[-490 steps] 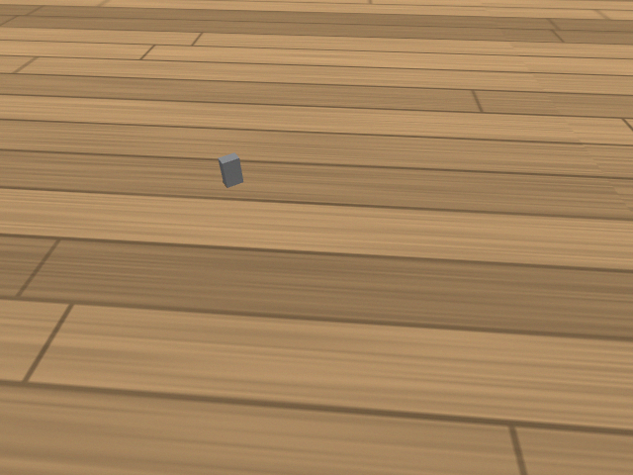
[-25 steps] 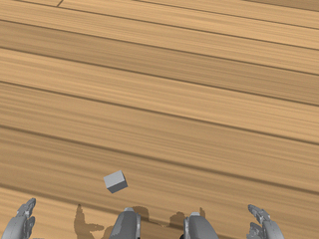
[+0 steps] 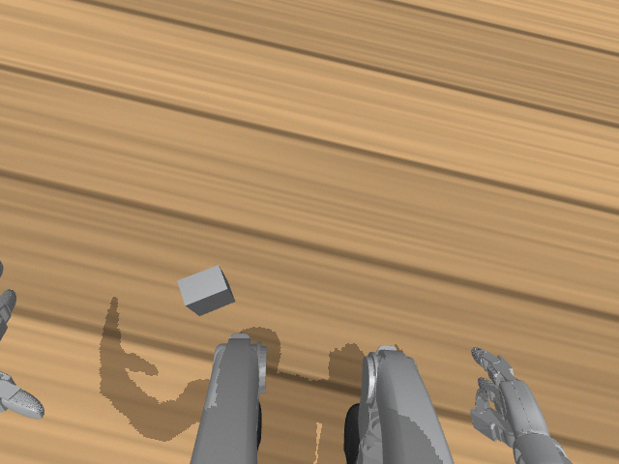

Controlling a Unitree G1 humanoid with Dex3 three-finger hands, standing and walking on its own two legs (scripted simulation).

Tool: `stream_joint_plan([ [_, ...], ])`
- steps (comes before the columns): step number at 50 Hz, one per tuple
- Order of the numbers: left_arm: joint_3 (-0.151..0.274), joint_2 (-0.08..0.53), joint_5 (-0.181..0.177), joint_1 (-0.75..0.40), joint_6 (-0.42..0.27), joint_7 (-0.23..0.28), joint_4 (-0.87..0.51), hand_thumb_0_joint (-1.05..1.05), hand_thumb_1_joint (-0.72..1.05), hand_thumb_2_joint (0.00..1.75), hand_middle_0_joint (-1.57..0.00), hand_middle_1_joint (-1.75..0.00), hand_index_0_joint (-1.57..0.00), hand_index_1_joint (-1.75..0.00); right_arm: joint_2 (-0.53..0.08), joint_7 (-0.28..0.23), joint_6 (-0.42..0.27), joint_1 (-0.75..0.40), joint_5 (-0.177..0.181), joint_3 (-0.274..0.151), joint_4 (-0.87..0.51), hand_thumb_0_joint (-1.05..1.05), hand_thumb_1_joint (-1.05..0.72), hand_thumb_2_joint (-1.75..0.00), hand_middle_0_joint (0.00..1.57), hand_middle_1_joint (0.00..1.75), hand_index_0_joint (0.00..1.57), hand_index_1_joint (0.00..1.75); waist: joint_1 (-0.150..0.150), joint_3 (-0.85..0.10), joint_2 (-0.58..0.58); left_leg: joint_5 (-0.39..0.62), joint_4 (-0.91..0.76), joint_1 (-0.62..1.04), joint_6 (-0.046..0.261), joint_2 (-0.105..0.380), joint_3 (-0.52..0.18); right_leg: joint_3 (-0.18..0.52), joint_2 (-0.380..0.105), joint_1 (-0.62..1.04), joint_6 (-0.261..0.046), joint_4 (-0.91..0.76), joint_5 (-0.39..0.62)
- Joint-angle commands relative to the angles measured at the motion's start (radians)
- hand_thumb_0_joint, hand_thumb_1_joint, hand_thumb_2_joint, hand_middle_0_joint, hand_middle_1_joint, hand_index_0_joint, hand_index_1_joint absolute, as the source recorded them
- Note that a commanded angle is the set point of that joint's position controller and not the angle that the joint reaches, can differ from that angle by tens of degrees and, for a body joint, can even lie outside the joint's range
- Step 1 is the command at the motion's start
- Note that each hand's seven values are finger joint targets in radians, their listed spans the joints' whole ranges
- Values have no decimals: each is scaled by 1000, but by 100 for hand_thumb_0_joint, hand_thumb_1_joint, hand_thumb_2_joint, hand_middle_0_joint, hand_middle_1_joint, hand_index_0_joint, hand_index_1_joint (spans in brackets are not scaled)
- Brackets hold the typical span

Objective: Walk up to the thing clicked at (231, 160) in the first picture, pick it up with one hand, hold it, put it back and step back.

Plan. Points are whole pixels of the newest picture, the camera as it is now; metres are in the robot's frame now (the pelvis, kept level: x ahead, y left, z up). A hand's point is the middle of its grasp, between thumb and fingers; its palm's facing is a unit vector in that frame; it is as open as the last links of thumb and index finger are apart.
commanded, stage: go down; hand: left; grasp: from the side
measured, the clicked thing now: (208, 292) +0.40 +0.24 -0.45
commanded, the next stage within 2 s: approach in 1.92 s
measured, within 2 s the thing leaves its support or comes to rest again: neither
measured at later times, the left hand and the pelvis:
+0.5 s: hand (13, 322) +0.28 +0.41 -0.11, palm faces +0.26 -0.95 -0.14, open 17.5 cm; pelvis -0.04 -0.01 -0.08, yaw -2 degrees
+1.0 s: hand (12, 315) +0.29 +0.43 -0.13, palm faces +0.27 -0.96 -0.12, open 17.7 cm; pelvis -0.04 -0.01 -0.13, yaw -3 degrees
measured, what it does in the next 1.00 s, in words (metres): lowers itself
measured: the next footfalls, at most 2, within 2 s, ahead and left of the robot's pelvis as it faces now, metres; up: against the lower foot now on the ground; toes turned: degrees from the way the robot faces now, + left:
none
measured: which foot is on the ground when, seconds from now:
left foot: down 0.00-1.00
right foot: down 0.00-1.00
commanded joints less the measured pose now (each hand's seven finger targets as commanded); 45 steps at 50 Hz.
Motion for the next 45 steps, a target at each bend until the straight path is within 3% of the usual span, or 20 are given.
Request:
stream_joint_plan([
  [1,178,371,-50,-12,-76,-19,-139,0,-61,1,-8,-8,-8,-8,-212,-19,-37,71,7,-79,-84,0,-91,-90,20,30,20,30,62,-591,142,471,-179,478,28,-20,-20,-3,32,154,-52,-99,345],
  [2,180,373,-57,-40,-83,-28,-144,0,-61,2,-7,-8,-7,-8,-205,-19,-38,81,6,-77,-73,0,-91,-90,20,30,20,30,54,-583,141,437,-159,441,31,-21,-14,0,32,144,-50,-94,325],
  [3,217,416,-63,-70,-93,-26,-147,0,-61,3,-8,-8,-7,-8,-212,-21,-38,69,7,-76,-90,0,-91,-90,20,30,20,30,49,-579,116,417,-146,406,36,-20,-12,-1,34,142,-49,-89,318],
  [4,176,366,-66,-91,-98,-40,-105,0,-61,2,-7,-8,-7,-8,-204,-21,-41,82,7,-72,-65,0,-91,-90,20,30,20,30,29,-549,117,365,-134,369,36,-20,-10,2,34,108,-50,-79,280],
  [6,181,376,-76,-147,-112,-62,-73,0,-60,2,-7,-7,-7,-7,-201,-25,-47,88,3,-66,-46,0,-91,-90,20,30,20,30,22,-526,126,276,-113,318,40,-20,0,9,36,80,-49,-77,217],
  [7,214,442,-79,-192,-123,-67,-119,0,-60,2,-7,-8,-7,-7,-212,-28,-47,92,4,-69,-53,0,-91,-90,20,30,20,30,28,-549,141,244,-112,321,39,-18,-2,12,36,71,-51,-73,196],
  [11,205,478,-66,-244,-119,-100,-43,0,-57,0,-8,-8,-8,-7,-219,-35,-49,91,3,-58,-57,0,-91,-90,20,30,20,30,13,-493,148,66,-115,223,34,-13,0,17,36,33,-48,-65,68],
  [12,230,516,-69,-263,-118,-103,-51,0,-57,0,-8,-7,-8,-6,-224,-36,-51,95,4,-54,-56,0,-91,-90,20,30,20,30,21,-496,164,54,-114,216,33,-11,0,16,37,33,-48,-56,60],
  [13,235,521,-71,-258,-110,-110,-48,0,-56,0,-8,-6,-8,-5,-226,-36,-52,103,4,-51,-52,0,-92,-90,20,30,20,30,29,-529,171,72,-105,225,31,-11,4,16,37,42,-48,-48,74],
  [14,259,572,-72,-279,-110,-113,-74,0,-59,0,-8,-5,-9,-5,-234,-38,-51,90,4,-47,-67,0,-92,-90,20,30,20,30,38,-545,182,78,-94,218,32,-12,8,14,37,41,-49,-38,77],
  [19,260,571,-76,-261,-85,-128,-4,0,-60,0,-9,-6,-9,-5,-240,-42,-56,99,11,-34,-57,0,-92,-90,20,30,20,30,40,-517,193,70,-77,175,32,-8,2,-19,45,-15,-53,21,86],
  [21,289,607,-81,-253,-82,-132,9,0,-60,0,-8,-6,-8,-6,-251,-43,-57,89,12,-31,-72,0,-92,-90,20,30,20,30,48,-513,197,67,-70,167,32,-6,-5,-28,47,-31,-54,38,89],
  [26,283,606,-97,-289,-93,-151,25,0,-60,1,-7,-6,-8,-6,-248,-43,-63,86,11,-23,-69,0,-92,-91,20,30,20,30,25,-468,177,84,-19,97,37,-9,8,-29,48,-57,-54,57,93],
  [33,307,652,-104,-355,-117,-190,21,0,-61,1,-7,-5,-7,-6,-270,-43,-73,96,0,-27,-51,0,-93,-91,20,30,20,30,23,-512,214,93,21,123,32,1,-6,-39,50,-111,-56,122,115],
  [37,332,679,-113,-357,-115,-208,4,0,-61,2,-7,-5,-6,-6,-281,-43,-74,111,-5,-23,-42,0,-93,-91,20,30,20,30,31,-575,240,152,47,154,30,-1,-3,-42,48,-103,-57,155,156],
  [39,340,691,-113,-355,-107,-215,6,0,-61,2,-7,-5,-6,-6,-289,-46,-71,101,-5,-23,-44,0,-93,-91,20,30,20,30,37,-574,243,159,51,161,29,-1,-9,-46,47,-128,-57,167,161],
  [40,326,683,-114,-362,-100,-219,19,0,-61,2,-7,-5,-6,-6,-281,-44,-71,113,-6,-18,-34,0,-93,-91,20,30,20,30,24,-571,229,163,65,138,30,-4,-3,-43,47,-113,-57,162,156],
  [41,356,713,-118,-358,-100,-216,-1,0,-61,2,-7,-5,-6,-6,-286,-45,-71,106,-5,-19,-47,0,-94,-91,20,30,20,30,44,-584,230,180,66,135,30,-7,0,-44,47,-106,-57,168,169],
  [45,354,711,-118,-343,-85,-222,17,0,-61,3,-7,-5,-5,-6,-281,-45,-66,101,-5,-12,-45,0,-94,-91,20,30,20,30,41,-573,222,184,85,109,32,-8,6,-45,48,-109,-57,176,164],
])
